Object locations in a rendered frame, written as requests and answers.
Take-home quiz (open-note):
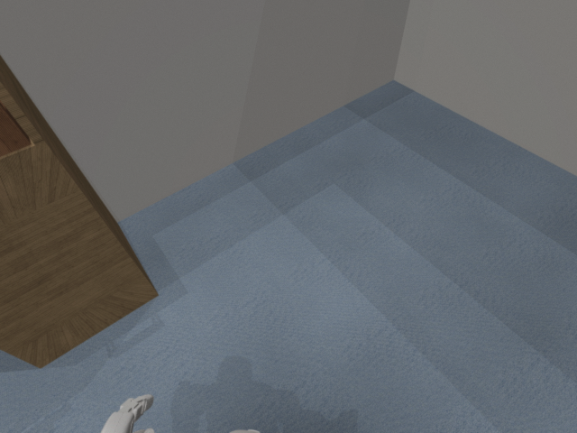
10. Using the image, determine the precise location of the cabinet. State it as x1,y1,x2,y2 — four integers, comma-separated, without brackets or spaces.
0,55,159,369

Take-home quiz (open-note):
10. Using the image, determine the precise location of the robot left hand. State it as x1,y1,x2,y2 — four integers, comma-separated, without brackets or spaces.
101,394,155,433

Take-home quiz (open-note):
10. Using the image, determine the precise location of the drawer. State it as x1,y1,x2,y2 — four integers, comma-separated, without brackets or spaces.
0,100,31,157

